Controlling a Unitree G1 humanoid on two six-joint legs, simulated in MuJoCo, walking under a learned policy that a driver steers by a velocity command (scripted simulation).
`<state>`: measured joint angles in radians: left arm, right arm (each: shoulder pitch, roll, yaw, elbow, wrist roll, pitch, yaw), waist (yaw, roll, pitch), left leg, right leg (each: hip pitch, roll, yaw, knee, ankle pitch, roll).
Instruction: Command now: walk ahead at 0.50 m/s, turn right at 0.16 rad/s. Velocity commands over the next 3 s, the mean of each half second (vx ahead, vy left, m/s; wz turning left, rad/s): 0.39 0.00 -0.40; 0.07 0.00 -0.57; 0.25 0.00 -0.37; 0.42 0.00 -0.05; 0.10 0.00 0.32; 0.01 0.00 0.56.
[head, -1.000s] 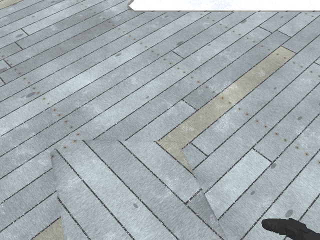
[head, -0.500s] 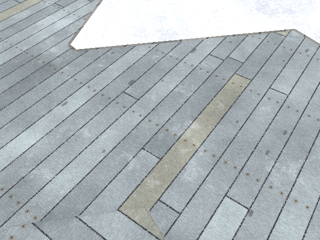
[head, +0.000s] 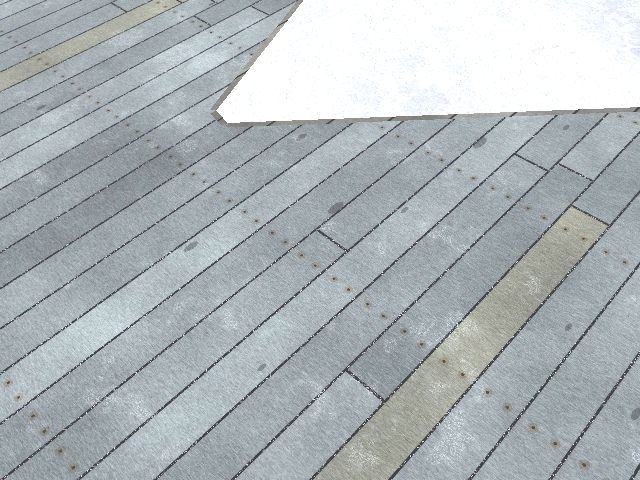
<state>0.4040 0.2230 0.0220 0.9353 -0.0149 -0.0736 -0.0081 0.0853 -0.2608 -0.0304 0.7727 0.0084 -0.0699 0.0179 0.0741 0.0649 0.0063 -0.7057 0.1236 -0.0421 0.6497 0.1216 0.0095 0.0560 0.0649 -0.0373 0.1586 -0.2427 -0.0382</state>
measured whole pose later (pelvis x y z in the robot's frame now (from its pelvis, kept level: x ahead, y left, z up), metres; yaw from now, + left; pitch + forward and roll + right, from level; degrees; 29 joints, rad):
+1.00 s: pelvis +0.36 +0.00 -0.14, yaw -32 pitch +4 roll +1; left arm 0.19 0.26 0.03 0.75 0.02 0.04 0.01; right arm 0.11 -0.25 -0.01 0.68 -0.01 0.02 -0.08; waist 0.01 0.02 0.04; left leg -0.84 0.03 -0.01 1.79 -0.51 -0.11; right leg -0.42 0.05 0.07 0.53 -0.17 -0.06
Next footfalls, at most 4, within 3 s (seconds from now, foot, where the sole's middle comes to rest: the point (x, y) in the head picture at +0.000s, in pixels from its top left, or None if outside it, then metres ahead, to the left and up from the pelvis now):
0.12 left None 0.27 0.15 -0.78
0.76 right None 0.39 -0.13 -0.91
1.24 left None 0.51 0.12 -0.91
1.78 right None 0.55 -0.28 -0.91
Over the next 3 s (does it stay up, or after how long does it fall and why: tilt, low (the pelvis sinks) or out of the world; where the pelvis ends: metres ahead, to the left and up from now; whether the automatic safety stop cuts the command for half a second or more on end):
stays up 0.71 -0.31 -0.13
